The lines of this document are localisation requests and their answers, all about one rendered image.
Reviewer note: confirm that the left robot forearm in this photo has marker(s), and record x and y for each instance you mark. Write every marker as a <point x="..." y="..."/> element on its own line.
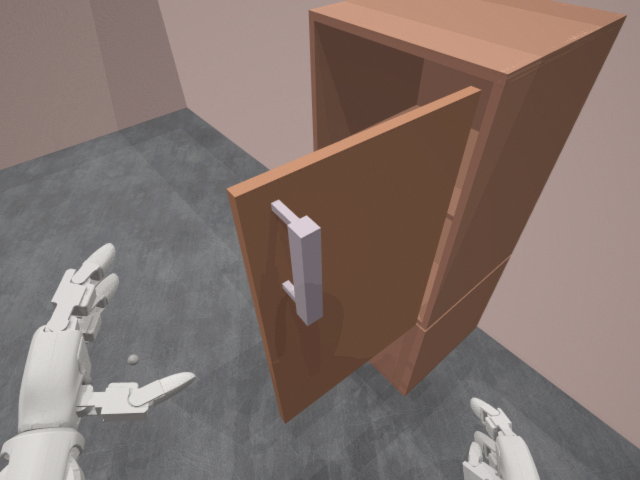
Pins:
<point x="43" y="454"/>

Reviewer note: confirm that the robot left hand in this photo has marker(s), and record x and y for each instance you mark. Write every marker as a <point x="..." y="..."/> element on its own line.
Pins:
<point x="52" y="394"/>

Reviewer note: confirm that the handle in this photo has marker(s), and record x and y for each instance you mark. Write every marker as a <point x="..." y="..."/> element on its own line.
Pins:
<point x="306" y="260"/>

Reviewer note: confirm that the cupboard door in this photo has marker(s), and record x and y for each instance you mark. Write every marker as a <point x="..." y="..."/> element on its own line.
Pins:
<point x="380" y="198"/>

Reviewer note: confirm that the robot right hand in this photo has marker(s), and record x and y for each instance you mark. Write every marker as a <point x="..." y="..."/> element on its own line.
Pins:
<point x="509" y="457"/>

